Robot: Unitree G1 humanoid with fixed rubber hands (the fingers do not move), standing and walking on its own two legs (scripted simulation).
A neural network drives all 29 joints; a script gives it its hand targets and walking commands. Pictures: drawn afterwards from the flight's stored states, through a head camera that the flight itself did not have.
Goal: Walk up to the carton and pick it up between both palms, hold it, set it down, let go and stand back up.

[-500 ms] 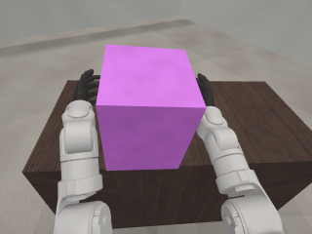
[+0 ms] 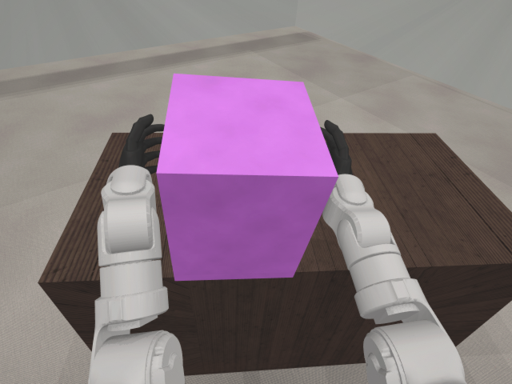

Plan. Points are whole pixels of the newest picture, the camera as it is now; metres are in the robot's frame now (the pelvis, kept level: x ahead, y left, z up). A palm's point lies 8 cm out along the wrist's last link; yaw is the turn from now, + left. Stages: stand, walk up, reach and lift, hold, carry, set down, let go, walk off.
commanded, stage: hold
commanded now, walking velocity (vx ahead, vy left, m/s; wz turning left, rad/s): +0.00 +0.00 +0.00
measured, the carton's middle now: (237, 183) +0.39 +0.01 +0.15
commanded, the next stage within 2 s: set down in 0.38 s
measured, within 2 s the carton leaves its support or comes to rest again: neither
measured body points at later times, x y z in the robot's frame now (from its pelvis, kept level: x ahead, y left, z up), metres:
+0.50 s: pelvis +0.00 +0.00 +0.00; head -0.03 +0.02 +0.45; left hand +0.38 +0.16 +0.21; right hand +0.38 -0.14 +0.19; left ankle +0.06 +0.11 -0.75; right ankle +0.00 -0.10 -0.75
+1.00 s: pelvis +0.02 -0.01 +0.00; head +0.02 +0.03 +0.45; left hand +0.40 +0.17 +0.15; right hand +0.41 -0.12 +0.14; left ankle +0.06 +0.11 -0.75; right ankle +0.00 -0.10 -0.75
